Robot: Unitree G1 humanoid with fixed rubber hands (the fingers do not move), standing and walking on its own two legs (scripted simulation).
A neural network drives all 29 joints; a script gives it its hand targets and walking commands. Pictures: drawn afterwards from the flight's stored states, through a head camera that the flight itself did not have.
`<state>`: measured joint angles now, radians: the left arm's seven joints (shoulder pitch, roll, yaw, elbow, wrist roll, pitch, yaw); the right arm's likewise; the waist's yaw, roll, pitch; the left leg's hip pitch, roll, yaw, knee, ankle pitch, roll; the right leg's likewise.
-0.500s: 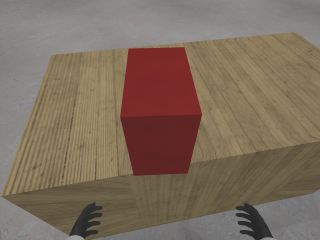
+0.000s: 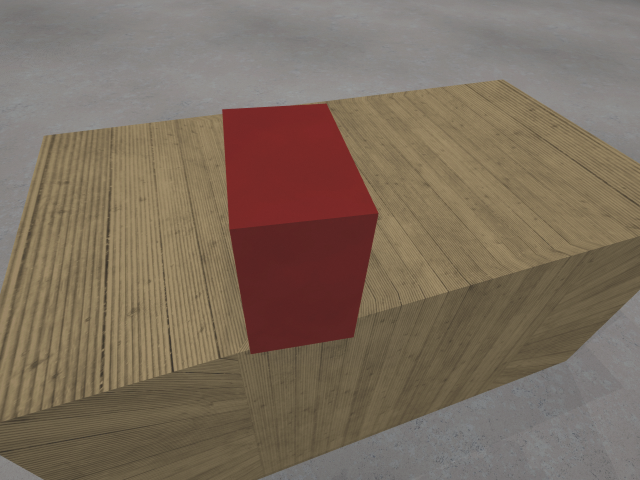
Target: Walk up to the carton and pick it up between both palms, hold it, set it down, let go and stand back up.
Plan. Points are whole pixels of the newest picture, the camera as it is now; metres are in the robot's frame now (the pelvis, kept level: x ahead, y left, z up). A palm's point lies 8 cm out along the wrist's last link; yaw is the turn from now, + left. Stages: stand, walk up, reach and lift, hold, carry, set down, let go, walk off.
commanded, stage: stand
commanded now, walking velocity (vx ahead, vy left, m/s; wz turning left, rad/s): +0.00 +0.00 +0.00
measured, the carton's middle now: (289, 226) +0.46 +0.06 +0.07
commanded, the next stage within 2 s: none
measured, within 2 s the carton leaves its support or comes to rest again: neither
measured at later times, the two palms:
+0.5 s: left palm out of the picture -0.05 +0.21 -0.14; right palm out of the picture -0.06 -0.23 -0.14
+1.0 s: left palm out of the picture -0.08 +0.20 -0.15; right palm out of the picture -0.10 -0.21 -0.15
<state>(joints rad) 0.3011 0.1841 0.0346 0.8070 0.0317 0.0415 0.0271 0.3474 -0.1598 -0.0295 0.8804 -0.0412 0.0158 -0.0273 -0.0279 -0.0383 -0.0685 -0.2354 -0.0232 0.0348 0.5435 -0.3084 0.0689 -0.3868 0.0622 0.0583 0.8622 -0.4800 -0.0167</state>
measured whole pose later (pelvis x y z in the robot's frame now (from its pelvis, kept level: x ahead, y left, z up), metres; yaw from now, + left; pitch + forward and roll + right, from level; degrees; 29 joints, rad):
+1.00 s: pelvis -0.06 +0.00 +0.00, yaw -2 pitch +0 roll +0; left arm 0.35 0.09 0.01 1.10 0.02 -0.01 0.04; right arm 0.33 -0.13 -0.03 1.11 -0.01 0.01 -0.03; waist -0.02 0.01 -0.02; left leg -0.30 -0.03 0.06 0.47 -0.17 0.06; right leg -0.24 0.02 0.07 0.49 -0.24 0.01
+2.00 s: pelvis -0.03 +0.01 +0.00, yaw -2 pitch -1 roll +0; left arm 0.33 0.07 0.00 1.18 0.01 -0.01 0.05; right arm 0.31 -0.10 -0.01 1.16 -0.01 0.00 -0.04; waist -0.02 0.00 0.01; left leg -0.22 -0.06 0.06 0.44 -0.21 0.07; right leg -0.16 0.00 0.08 0.46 -0.29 0.03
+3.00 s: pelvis +0.01 +0.00 +0.00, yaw -2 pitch -2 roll +0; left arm 0.29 0.09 0.00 1.21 0.01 0.00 0.06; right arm 0.32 -0.10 0.00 1.18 -0.01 -0.02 -0.05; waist -0.01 -0.01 0.04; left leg -0.14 -0.05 0.04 0.44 -0.28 0.06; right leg -0.06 0.00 0.07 0.43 -0.33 0.01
